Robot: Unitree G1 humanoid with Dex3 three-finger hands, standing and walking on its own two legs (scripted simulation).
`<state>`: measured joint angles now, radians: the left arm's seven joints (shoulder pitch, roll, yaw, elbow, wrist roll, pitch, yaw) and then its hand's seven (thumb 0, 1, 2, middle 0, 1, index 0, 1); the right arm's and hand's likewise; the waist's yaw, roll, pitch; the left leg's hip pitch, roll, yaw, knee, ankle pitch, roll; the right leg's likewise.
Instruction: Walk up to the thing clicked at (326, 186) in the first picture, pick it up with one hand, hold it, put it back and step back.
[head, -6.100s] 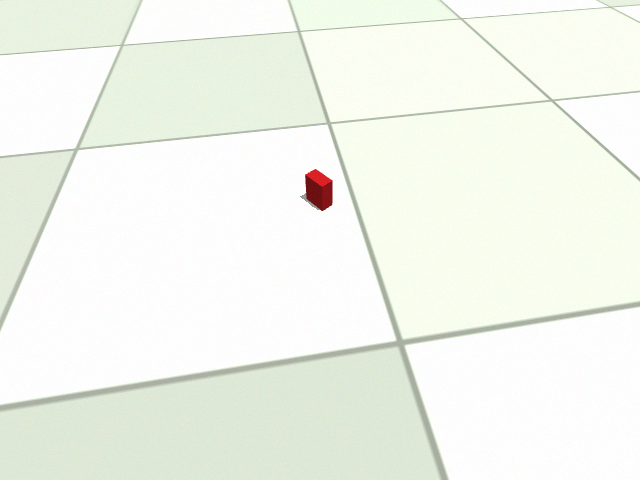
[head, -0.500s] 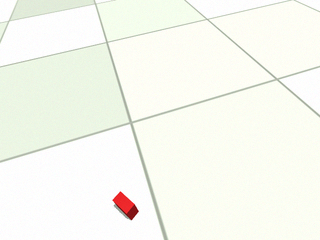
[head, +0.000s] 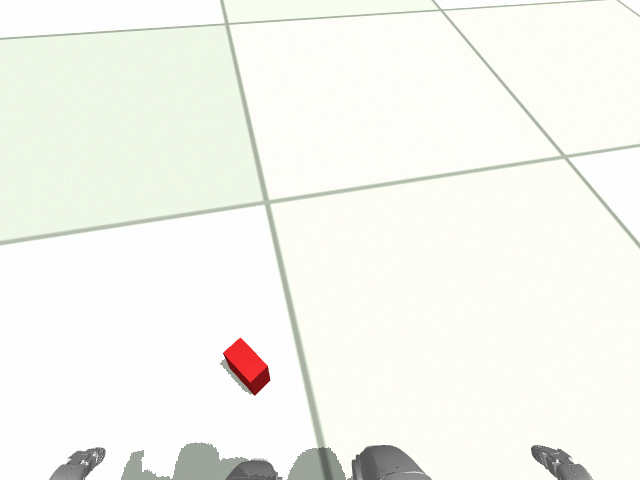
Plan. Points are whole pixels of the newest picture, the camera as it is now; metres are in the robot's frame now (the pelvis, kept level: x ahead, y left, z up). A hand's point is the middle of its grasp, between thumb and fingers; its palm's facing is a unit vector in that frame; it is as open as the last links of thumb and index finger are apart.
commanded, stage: walk up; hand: left
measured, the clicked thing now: (247, 367) +0.44 +0.20 -0.69
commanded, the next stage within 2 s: none
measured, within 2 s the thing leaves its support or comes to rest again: neither
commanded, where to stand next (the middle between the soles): +0.06 -0.02 m, yaw -2 degrees
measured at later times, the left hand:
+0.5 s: hand out of the picture +0.08 +0.23 -0.14, palm faces -0.07 -0.92 -0.38, open 7.4 cm
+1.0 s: hand out of the picture +0.13 +0.32 -0.18, palm faces -0.06 -0.89 -0.45, open 7.4 cm
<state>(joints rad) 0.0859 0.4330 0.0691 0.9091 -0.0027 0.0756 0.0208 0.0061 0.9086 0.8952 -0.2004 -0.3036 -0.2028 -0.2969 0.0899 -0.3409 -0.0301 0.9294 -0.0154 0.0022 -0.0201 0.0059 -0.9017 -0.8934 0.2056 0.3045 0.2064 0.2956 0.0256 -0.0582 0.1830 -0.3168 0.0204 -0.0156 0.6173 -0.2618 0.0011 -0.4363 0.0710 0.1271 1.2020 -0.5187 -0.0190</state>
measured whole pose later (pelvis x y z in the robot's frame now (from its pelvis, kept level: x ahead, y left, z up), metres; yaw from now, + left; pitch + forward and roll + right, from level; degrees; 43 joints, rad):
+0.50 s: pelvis -0.01 -0.03 +0.00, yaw -3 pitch -2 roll +2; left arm 0.21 0.37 0.03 0.95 0.02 -0.02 -0.01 0.01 0.90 0.89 -0.20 -0.30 -0.21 -0.30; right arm 0.25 -0.37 -0.03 0.96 -0.04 0.02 0.03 0.01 -0.90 -0.89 0.20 0.30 0.20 0.30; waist -0.01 0.00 0.06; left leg -0.21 -0.04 -0.02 0.58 -0.34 0.02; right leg -0.24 -0.04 0.03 0.65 -0.37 0.00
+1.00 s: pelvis +0.04 +0.03 -0.03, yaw -3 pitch -5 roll +2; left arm 0.17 0.46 0.05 0.83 -0.02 0.07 0.05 0.01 0.91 0.90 -0.20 -0.30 -0.20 -0.30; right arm 0.12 -0.38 -0.05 0.82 0.00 0.01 -0.01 0.01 -0.91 -0.89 0.20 0.30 0.20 0.29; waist 0.03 -0.06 0.26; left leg -0.48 -0.02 0.00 0.73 -0.17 0.00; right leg -0.38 0.02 0.19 1.19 -0.60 -0.02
